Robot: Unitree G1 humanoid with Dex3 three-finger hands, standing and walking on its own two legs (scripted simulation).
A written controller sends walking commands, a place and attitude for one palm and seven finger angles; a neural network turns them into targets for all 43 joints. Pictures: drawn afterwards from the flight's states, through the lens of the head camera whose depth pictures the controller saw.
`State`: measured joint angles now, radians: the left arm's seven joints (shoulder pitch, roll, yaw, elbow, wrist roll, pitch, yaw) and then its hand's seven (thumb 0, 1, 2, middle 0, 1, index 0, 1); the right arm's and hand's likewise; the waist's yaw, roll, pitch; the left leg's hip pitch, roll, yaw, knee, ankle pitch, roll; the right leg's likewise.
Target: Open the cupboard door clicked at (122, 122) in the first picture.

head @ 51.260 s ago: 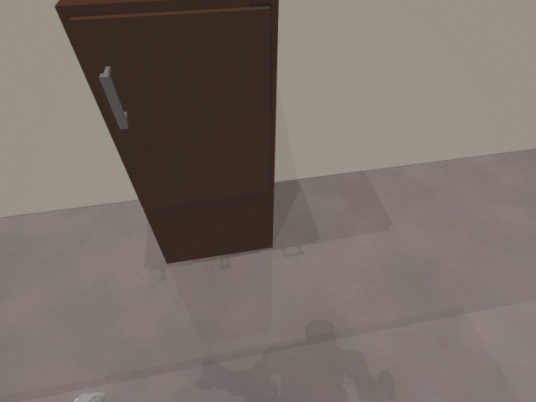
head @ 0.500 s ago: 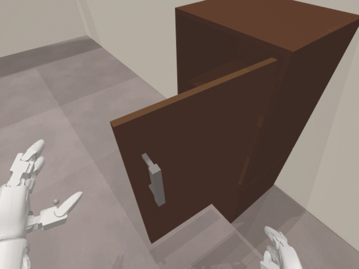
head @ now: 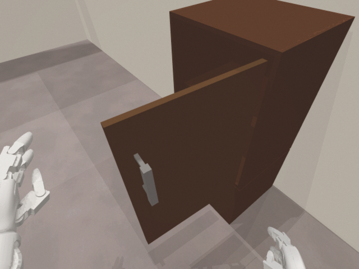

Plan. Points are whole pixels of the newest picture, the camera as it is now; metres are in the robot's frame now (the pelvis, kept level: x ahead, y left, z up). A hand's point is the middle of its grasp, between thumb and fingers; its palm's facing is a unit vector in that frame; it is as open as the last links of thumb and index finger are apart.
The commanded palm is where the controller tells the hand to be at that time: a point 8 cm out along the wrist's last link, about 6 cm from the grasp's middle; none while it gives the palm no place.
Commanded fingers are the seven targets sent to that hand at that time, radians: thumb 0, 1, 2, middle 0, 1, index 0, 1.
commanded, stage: draw the hand back to the body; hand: left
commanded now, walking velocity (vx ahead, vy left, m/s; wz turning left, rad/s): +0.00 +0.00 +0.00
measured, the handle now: (146, 180) +0.29 +0.13 +0.05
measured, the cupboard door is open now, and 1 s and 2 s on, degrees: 86 86 86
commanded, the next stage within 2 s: step back with the hand held close in 0.08 s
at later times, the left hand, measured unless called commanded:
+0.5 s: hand (44, 203) +0.17 +0.25 +0.15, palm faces +0.36 -0.77 -0.52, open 7.4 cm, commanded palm +0.11 +0.30 +0.17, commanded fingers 0.00 0.90 0.90 -0.20 -0.30 -0.20 -0.30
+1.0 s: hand out of the picture +0.10 +0.28 +0.15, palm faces +0.49 -0.75 -0.45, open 7.4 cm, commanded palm +0.02 +0.32 +0.17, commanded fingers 0.00 0.90 0.90 -0.20 -0.30 -0.20 -0.30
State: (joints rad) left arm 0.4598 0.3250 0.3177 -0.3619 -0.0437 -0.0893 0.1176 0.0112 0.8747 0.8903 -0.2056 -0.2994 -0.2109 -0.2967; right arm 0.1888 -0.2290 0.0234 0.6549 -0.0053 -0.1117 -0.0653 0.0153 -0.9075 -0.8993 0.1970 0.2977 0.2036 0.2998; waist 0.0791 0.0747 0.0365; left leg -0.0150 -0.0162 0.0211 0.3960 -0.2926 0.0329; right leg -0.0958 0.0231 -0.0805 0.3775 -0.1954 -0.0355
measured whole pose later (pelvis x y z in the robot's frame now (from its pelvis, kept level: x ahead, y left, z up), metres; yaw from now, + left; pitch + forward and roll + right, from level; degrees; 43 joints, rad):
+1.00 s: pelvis -0.10 +0.02 -0.03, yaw +2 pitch -1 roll -1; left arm 0.49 0.38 0.44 -0.53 0.01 -0.23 0.17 0.01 0.89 0.90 -0.21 -0.30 -0.21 -0.30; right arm 0.22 -0.21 0.00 0.59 0.00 -0.07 -0.07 0.01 -0.91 -0.90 0.20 0.30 0.21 0.30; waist -0.01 -0.02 0.06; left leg -0.43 -0.05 0.03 0.76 -0.39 0.04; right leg -0.46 0.00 -0.04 0.63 -0.16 -0.02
